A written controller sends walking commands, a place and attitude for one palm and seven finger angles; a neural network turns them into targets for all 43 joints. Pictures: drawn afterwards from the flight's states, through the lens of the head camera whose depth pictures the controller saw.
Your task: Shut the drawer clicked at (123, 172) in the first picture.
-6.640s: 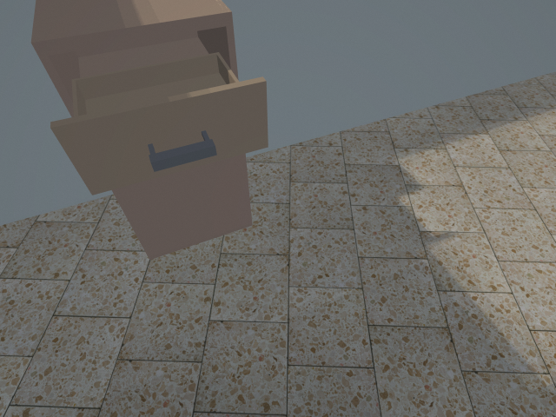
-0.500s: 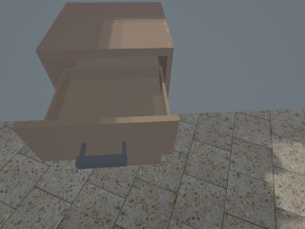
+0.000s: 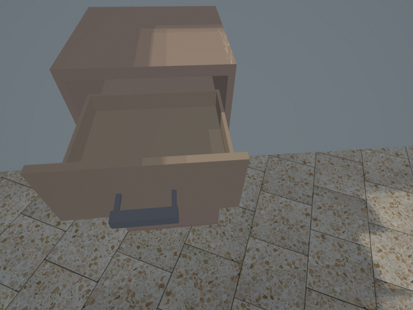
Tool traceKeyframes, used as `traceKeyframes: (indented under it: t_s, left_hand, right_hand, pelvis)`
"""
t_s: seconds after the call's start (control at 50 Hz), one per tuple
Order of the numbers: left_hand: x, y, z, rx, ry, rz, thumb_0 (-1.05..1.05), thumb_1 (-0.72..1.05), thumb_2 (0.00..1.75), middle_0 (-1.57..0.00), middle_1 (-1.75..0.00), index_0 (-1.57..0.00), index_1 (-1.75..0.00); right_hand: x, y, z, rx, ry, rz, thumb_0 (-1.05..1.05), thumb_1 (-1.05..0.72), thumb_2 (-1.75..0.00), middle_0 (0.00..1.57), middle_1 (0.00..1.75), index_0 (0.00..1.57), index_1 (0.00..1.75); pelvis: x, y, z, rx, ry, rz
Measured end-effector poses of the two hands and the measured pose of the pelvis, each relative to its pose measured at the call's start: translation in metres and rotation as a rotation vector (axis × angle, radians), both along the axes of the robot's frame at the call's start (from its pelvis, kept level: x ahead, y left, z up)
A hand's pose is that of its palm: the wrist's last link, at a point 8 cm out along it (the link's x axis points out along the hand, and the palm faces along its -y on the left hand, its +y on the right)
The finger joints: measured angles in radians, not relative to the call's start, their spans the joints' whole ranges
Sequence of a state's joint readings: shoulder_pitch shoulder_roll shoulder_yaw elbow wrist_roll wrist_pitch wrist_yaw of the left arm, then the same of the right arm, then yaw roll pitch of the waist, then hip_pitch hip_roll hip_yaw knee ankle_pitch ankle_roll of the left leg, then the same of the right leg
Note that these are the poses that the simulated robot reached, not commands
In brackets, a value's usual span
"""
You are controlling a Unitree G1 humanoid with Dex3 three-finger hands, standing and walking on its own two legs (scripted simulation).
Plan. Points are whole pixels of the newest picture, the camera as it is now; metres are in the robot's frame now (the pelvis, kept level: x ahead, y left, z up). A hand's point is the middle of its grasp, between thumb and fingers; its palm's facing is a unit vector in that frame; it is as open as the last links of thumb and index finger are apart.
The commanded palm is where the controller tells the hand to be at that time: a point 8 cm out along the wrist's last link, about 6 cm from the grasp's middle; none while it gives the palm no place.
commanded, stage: look again from close up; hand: left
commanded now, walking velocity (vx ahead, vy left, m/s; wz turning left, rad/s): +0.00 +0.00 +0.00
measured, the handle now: (145, 206) +0.31 +0.14 +0.02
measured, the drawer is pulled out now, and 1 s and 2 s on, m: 0.30 0.30 0.30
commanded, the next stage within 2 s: raise the hand and make a fist in 0.20 s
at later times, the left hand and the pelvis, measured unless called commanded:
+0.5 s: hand (105, 289) +0.16 +0.19 -0.01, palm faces +0.22 -0.97 -0.10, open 7.0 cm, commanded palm +0.08 +0.24 -0.04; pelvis -0.03 +0.01 -0.01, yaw +3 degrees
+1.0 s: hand (130, 298) +0.15 +0.14 +0.02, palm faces +0.08 -1.00 -0.03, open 4.5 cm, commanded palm +0.09 +0.20 +0.03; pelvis -0.03 -0.02 -0.05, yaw +3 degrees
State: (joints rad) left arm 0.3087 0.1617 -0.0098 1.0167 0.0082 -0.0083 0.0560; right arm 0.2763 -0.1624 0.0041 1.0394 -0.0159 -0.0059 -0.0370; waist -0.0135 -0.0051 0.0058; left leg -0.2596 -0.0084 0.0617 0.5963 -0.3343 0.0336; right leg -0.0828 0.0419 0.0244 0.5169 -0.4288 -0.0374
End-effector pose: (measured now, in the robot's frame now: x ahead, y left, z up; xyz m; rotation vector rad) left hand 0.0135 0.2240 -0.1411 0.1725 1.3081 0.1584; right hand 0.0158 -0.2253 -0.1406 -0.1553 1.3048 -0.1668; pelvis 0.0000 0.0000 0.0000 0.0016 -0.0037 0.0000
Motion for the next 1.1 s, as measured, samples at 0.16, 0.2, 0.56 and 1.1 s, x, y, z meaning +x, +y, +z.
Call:
traceKeyframes:
  t_s: [0.16,0.2,0.56,1.1]
  left_hand:
    - [0.005,0.020,0.005,0.011,-0.014,-0.010,0.00,0.92,0.89,-0.20,-0.30,-0.20,-0.30]
    - [0.001,0.022,0.006,0.009,0.000,-0.009,0.00,0.91,0.89,-0.20,-0.30,-0.20,-0.30]
    - [0.127,-0.002,0.155,-0.076,-1.251,0.001,0.00,0.91,0.89,-0.31,-0.42,-0.29,-0.41]
    - [0.101,-0.032,0.174,-0.067,-1.225,-0.058,0.01,0.90,0.89,-0.83,-0.98,-0.83,-0.98]
  right_hand:
    - [-0.003,0.011,0.005,0.002,0.009,0.027,0.00,-0.92,-0.89,0.20,0.30,0.20,0.30]
    - [-0.004,0.013,0.006,0.003,0.014,0.029,0.00,-0.92,-0.89,0.20,0.30,0.20,0.30]
    - [0.095,-0.012,0.030,-0.039,-0.624,0.128,0.01,-0.90,-0.89,0.21,0.30,0.20,0.30]
    - [0.122,-0.009,0.022,0.024,-0.623,0.153,0.01,-0.90,-0.89,0.21,0.30,0.21,0.30]
  pelvis:
    - [-0.006,0.012,0.004,0.007,0.005,0.001]
    - [-0.007,0.014,0.005,0.008,0.007,0.002]
    - [-0.040,0.007,-0.033,0.027,0.129,0.032]
    - [-0.022,-0.016,-0.042,0.005,0.164,0.046]
